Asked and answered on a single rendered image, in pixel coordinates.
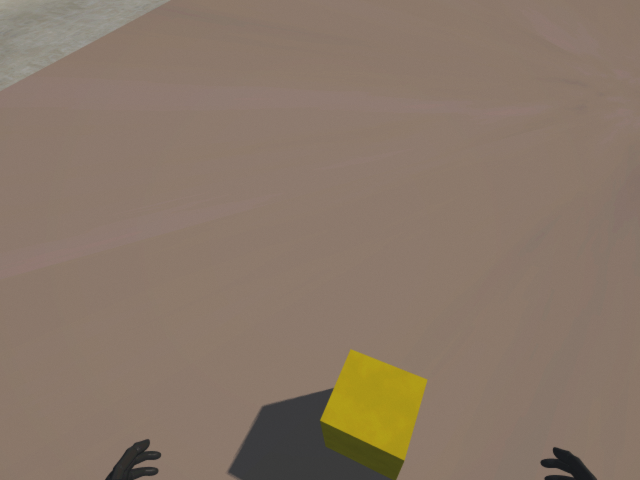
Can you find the robot left hand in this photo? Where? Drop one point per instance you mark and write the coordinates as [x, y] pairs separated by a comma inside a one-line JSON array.
[[132, 456]]

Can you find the robot right hand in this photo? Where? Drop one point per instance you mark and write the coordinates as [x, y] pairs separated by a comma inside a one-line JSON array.
[[569, 463]]

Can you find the carton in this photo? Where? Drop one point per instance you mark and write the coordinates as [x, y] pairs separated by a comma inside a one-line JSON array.
[[371, 413]]

